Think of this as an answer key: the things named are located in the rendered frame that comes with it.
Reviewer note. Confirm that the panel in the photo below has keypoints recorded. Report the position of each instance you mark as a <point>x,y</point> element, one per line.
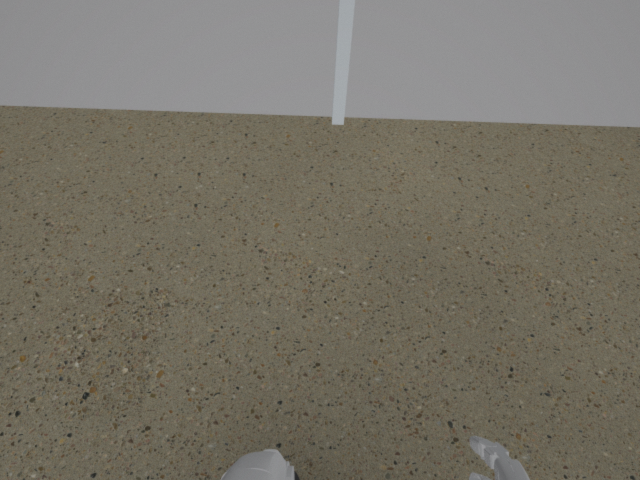
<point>343,48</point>

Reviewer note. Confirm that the robot left thigh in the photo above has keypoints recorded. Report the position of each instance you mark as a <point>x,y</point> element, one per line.
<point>263,465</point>

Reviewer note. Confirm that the robot left shin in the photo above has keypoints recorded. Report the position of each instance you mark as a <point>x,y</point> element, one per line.
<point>274,450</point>

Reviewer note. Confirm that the robot right hand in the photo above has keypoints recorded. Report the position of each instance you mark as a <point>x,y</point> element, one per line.
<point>497,458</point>

